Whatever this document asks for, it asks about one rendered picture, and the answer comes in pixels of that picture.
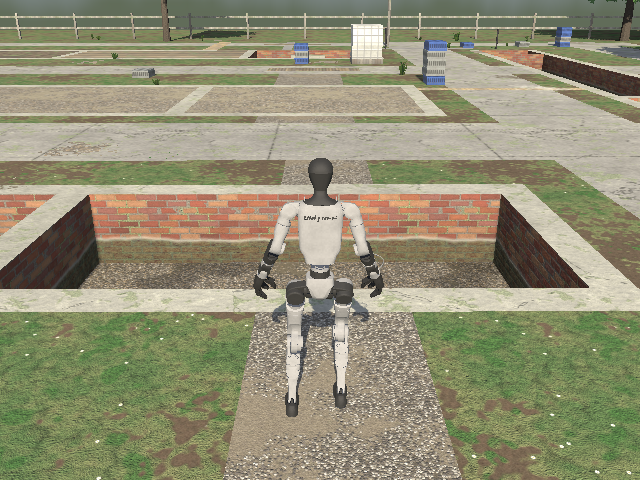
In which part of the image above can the left robot forearm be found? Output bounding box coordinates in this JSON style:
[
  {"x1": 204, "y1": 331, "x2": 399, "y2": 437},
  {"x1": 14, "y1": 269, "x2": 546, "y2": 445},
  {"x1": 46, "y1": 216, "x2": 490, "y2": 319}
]
[{"x1": 257, "y1": 239, "x2": 279, "y2": 279}]

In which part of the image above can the right robot forearm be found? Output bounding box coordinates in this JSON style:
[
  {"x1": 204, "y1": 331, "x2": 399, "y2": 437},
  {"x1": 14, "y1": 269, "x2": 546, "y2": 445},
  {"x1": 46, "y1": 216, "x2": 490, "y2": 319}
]
[{"x1": 360, "y1": 241, "x2": 380, "y2": 279}]

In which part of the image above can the robot left upper arm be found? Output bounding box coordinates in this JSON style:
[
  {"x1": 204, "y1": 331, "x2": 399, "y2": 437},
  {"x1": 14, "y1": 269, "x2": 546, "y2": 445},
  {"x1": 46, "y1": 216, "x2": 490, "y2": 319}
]
[{"x1": 269, "y1": 201, "x2": 300, "y2": 255}]

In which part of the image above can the right robot thigh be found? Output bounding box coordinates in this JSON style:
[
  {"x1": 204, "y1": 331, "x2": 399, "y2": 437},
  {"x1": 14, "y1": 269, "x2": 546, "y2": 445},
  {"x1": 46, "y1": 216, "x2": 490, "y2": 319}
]
[{"x1": 332, "y1": 278, "x2": 354, "y2": 342}]

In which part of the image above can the robot right upper arm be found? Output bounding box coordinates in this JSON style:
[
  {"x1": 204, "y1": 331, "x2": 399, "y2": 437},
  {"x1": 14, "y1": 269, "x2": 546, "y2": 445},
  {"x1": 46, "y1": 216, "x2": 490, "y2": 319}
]
[{"x1": 341, "y1": 201, "x2": 370, "y2": 256}]

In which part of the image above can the left robot hand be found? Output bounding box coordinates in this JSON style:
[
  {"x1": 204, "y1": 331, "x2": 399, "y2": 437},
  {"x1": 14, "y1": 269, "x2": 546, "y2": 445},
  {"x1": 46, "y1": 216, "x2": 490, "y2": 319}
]
[{"x1": 253, "y1": 274, "x2": 276, "y2": 299}]

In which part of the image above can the robot right shin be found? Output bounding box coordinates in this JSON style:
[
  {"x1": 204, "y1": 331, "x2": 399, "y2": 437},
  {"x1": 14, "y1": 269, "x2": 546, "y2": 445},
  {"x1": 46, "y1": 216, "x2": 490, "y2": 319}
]
[{"x1": 334, "y1": 324, "x2": 349, "y2": 394}]

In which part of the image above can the right robot hand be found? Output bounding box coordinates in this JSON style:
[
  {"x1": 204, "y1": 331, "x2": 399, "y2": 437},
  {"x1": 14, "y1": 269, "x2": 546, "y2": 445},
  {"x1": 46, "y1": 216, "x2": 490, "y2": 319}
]
[{"x1": 361, "y1": 273, "x2": 384, "y2": 298}]

